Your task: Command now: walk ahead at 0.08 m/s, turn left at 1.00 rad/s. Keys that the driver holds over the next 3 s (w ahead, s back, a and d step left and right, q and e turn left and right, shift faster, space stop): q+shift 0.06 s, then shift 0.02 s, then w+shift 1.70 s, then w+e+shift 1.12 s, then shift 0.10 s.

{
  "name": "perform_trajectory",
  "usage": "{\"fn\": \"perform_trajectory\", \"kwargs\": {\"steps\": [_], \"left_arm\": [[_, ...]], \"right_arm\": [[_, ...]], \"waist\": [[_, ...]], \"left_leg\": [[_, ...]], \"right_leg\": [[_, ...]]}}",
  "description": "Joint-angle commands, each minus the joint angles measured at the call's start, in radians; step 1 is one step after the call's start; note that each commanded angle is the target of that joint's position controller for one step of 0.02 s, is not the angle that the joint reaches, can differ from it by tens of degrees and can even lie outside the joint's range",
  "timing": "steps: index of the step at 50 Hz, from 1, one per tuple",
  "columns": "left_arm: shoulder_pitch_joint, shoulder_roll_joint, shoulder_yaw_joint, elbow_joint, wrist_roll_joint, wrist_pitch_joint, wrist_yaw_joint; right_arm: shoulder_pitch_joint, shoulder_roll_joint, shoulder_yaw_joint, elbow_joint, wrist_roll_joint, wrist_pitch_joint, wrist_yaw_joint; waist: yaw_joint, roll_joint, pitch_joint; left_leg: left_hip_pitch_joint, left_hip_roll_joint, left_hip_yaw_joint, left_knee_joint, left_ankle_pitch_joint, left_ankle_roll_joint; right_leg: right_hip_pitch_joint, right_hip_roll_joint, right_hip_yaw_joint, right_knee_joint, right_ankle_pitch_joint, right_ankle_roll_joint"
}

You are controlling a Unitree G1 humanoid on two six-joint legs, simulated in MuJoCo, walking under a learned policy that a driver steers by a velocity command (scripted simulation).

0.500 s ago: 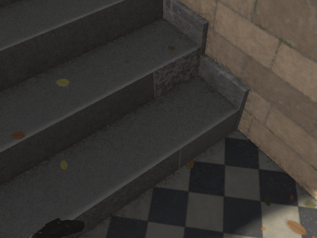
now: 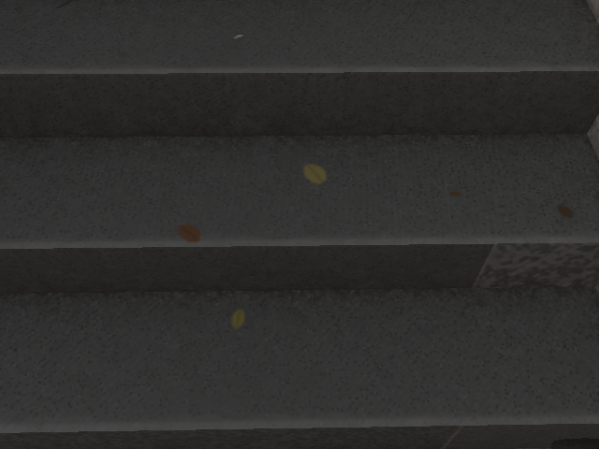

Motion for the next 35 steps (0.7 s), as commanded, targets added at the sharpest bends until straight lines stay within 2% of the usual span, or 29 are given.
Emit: {"fn": "perform_trajectory", "kwargs": {"steps": [1, 2, 3, 4, 5, 6, 7, 8, 9, 10, 11, 13, 15, 18, 19, 20, 22, 23, 24, 25, 26, 27, 28, 29, 30, 32, 33, 34, 35], "left_arm": [[-0.046, 0.154, 0.04, -0.07, 0.007, 0.0, -0.005], [-0.03, 0.158, 0.044, -0.072, -0.007, 0.002, -0.019], [-0.019, 0.162, 0.046, -0.072, -0.017, 0.008, -0.029], [-0.002, 0.17, 0.05, -0.064, -0.02, 0.02, -0.028], [0.026, 0.171, 0.053, -0.057, -0.014, 0.028, -0.032], [0.046, 0.138, 0.046, -0.058, 0.003, 0.036, -0.038], [-0.043, 0.053, 0.014, -0.162, 0.012, 0.04, -0.044], [-0.114, 0.119, 0.027, -0.171, 0.042, 0.048, -0.039], [-0.114, 0.125, 0.035, -0.17, 0.03, 0.045, -0.045], [-0.078, 0.117, 0.033, -0.151, 0.017, 0.031, -0.054], [-0.042, 0.11, 0.034, -0.127, 0.021, 0.016, -0.06], [0.002, 0.087, 0.026, -0.082, 0.031, 0.001, -0.066], [-0.041, 0.058, 0.017, -0.094, 0.019, -0.007, -0.068], [-0.084, 0.033, 0.006, -0.103, 0.008, -0.019, -0.065], [-0.047, 0.024, 0.002, -0.091, 0.003, -0.02, -0.058], [-0.047, 0.03, 0.002, -0.095, 0.001, -0.023, -0.05], [0.001, 0.016, 0.002, -0.091, 0.005, -0.032, -0.036], [0.094, 0.023, 0.008, -0.058, 0.01, -0.039, -0.026], [0.249, 0.048, 0.021, -0.012, 0.02, -0.049, -0.014], [0.411, 0.148, 0.041, 0.016, 0.041, -0.06, 0.001], [0.369, 0.249, 0.072, 0.022, 0.024, -0.058, -0.004], [0.236, 0.152, 0.055, -0.006, 0.021, -0.058, -0.014], [0.161, 0.097, 0.043, -0.025, 0.011, -0.058, -0.023], [0.138, 0.061, 0.032, -0.024, 0.015, -0.059, -0.03], [0.149, 0.039, 0.022, -0.009, 0.01, -0.069, -0.031], [0.188, 0.012, 0.011, 0.041, 0.009, -0.09, -0.034], [0.197, 0.017, 0.01, 0.056, 0.006, -0.097, -0.035], [0.272, 0.025, 0.014, 0.104, 0.014, -0.107, -0.038], [0.289, 0.022, 0.011, 0.128, 0.006, -0.112, -0.037]], "right_arm": [[0.026, -0.052, -0.011, -0.07, 0.009, -0.002, 0.007], [0.016, -0.057, -0.012, -0.072, 0.02, 0.001, 0.004], [0.012, -0.063, -0.015, -0.079, 0.02, -0.002, 0.002], [0.024, -0.059, -0.016, -0.079, 0.014, -0.012, 0.001], [0.063, -0.063, -0.018, -0.061, 0.005, -0.023, -0.005], [0.161, -0.106, -0.032, -0.023, -0.007, -0.036, -0.017], [0.24, -0.254, -0.074, -0.017, 0.007, -0.038, -0.037], [0.258, -0.253, -0.078, -0.015, -0.004, -0.045, -0.047], [0.216, -0.203, -0.06, -0.005, -0.003, -0.044, -0.055], [0.153, -0.152, -0.041, -0.005, 0.003, -0.047, -0.058], [0.103, -0.114, -0.026, -0.013, 0.006, -0.061, -0.06], [0.114, -0.066, -0.006, 0.001, 0.006, -0.101, -0.051], [0.151, -0.067, -0.005, 0.032, 0.012, -0.127, -0.042], [0.161, -0.083, -0.007, 0.043, 0.012, -0.143, -0.04], [0.154, -0.081, -0.007, 0.047, 0.011, -0.146, -0.041], [0.151, -0.07, -0.002, 0.045, 0.015, -0.148, -0.042], [0.137, -0.07, 0.001, 0.052, 0.026, -0.149, -0.041], [0.123, -0.064, 0.004, 0.051, 0.028, -0.154, -0.043], [0.071, -0.036, 0.012, 0.037, 0.03, -0.164, -0.045], [0.003, 0.022, 0.029, -0.014, 0.031, -0.18, -0.048], [0.072, 0.05, 0.032, -0.037, 0.038, -0.187, -0.039], [0.085, 0.021, 0.027, 0.006, 0.005, -0.177, -0.044], [0.085, 0.026, 0.026, 0.011, -0.008, -0.174, -0.04], [0.092, 0.039, 0.03, 0.007, -0.013, -0.171, -0.036], [0.098, 0.048, 0.033, -0.002, -0.027, -0.167, -0.031], [0.047, 0.087, 0.047, -0.036, -0.031, -0.145, -0.032], [0.004, 0.098, 0.054, -0.072, -0.028, -0.14, -0.039], [-0.061, 0.156, 0.067, -0.097, -0.023, -0.127, -0.057], [-0.114, 0.162, 0.078, -0.149, -0.021, -0.124, -0.072]], "waist": [[-0.032, -0.167, -0.152], [-0.02, -0.166, -0.163], [-0.013, -0.169, -0.168], [-0.016, -0.161, -0.172], [-0.029, -0.114, -0.198], [-0.068, 0.025, -0.218], [-0.109, 0.338, -0.19], [-0.153, 0.197, -0.156], [-0.12, 0.176, -0.121], [-0.069, 0.18, -0.093], [-0.037, 0.17, -0.104], [-0.028, 0.095, -0.164], [-0.036, 0.062, -0.152], [-0.053, 0.081, -0.129], [-0.044, 0.12, -0.15], [-0.043, 0.112, -0.14], [0.002, 0.065, -0.1], [0.052, 0.03, -0.122], [0.14, -0.036, -0.156], [0.197, -0.214, -0.201], [0.101, -0.403, -0.165], [0.047, -0.182, -0.094], [0.016, -0.106, -0.086], [-0.006, -0.061, -0.089], [-0.029, -0.05, -0.099], [-0.027, -0.074, -0.081], [-0.034, -0.059, -0.063], [-0.008, -0.116, -0.059], [-0.027, -0.086, -0.022]], "left_leg": [[0.185, 0.004, 0.049, -0.111, -0.016, 0.007], [0.199, -0.005, 0.06, -0.152, -0.022, 0.013], [0.209, -0.011, 0.062, -0.198, -0.048, 0.021], [0.247, -0.026, 0.062, -0.279, -0.045, 0.033], [0.324, -0.042, 0.042, -0.372, -0.015, 0.057], [0.457, 0.008, -0.091, -0.496, -0.023, 0.097], [0.531, 0.25, -0.541, -0.679, -0.324, 0.235], [0.483, 0.299, -0.637, -0.747, -0.446, 0.302], [0.457, 0.274, -0.556, -0.768, -0.489, 0.294], [0.412, 0.222, -0.475, -0.783, -0.391, 0.262], [0.406, 0.171, -0.406, -0.778, -0.257, 0.237], [0.432, 0.135, -0.313, -0.755, -0.041, 0.231], [0.44, 0.126, -0.285, -0.754, 0.01, 0.23], [0.401, 0.126, -0.275, -0.765, 0.004, 0.227], [0.348, 0.122, -0.257, -0.763, -0.03, 0.237], [0.308, 0.131, -0.276, -0.766, -0.044, 0.246], [0.249, 0.146, -0.29, -0.713, 0.038, 0.255], [0.229, 0.119, -0.263, -0.601, 0.232, 0.247], [0.181, 0.05, -0.188, -0.338, 0.489, 0.225], [-0.001, -0.036, -0.118, 0.009, 0.422, 0.165], [-0.295, -0.171, -0.108, 0.166, -0.071, 0.14], [-0.382, -0.098, -0.205, 0.396, -0.037, 0.147], [-0.428, -0.083, -0.201, 0.525, 0.028, 0.143], [-0.463, -0.073, -0.192, 0.635, 0.057, 0.128], [-0.472, -0.051, -0.18, 0.69, 0.084, 0.114], [-0.546, -0.051, -0.13, 0.889, 0.089, 0.094], [-0.59, -0.037, -0.125, 0.917, 0.08, 0.088], [-0.742, -0.059, -0.078, 1.224, -0.04, 0.098], [-0.855, -0.022, -0.116, 1.255, -0.102, 0.109]], "right_leg": [[0.004, -0.251, 0.096, -0.133, 0.15, -0.11], [0.043, -0.267, 0.096, -0.104, 0.152, -0.104], [0.064, -0.28, 0.085, -0.069, 0.155, -0.092], [0.066, -0.277, 0.073, -0.013, 0.175, -0.07], [0.031, -0.261, 0.062, 0.041, 0.04, -0.031], [-0.085, -0.204, 0.032, 0.195, -0.179, 0.025], [-0.407, -0.006, -0.017, 0.456, -0.539, 0.111], [-0.482, 0.008, 0.198, 0.578, -0.473, 0.103], [-0.495, -0.01, 0.245, 0.577, -0.357, 0.085], [-0.454, -0.019, 0.251, 0.532, -0.255, 0.079], [-0.398, -0.018, 0.249, 0.501, -0.182, 0.075], [-0.323, -0.004, 0.235, 0.498, -0.096, 0.067], [-0.305, 0.003, 0.235, 0.391, -0.066, 0.059], [-0.219, 0.028, 0.223, 0.203, -0.049, 0.04], [-0.121, 0.043, 0.203, 0.196, -0.065, 0.027], [-0.074, 0.054, 0.191, 0.186, -0.09, 0.013], [0.022, 0.07, 0.173, 0.093, -0.094, -0.015], [0.126, 0.098, 0.165, 0.027, -0.102, -0.025], [0.271, 0.061, 0.222, -0.062, -0.081, -0.029], [0.4, -0.14, 0.521, -0.22, -0.259, -0.041], [0.469, -0.281, 0.907, -0.324, -0.4, -0.126], [0.384, -0.283, 0.869, -0.269, -0.531, -0.179], [0.325, -0.251, 0.77, -0.245, -0.506, -0.19], [0.282, -0.222, 0.673, -0.25, -0.421, -0.19], [0.235, -0.199, 0.601, -0.262, -0.359, -0.185], [0.151, -0.164, 0.495, -0.266, -0.243, -0.194], [0.118, -0.156, 0.46, -0.277, -0.209, -0.194], [0.162, -0.194, 0.491, -0.284, -0.216, -0.235], [0.18, -0.201, 0.483, -0.302, -0.276, -0.222]]}}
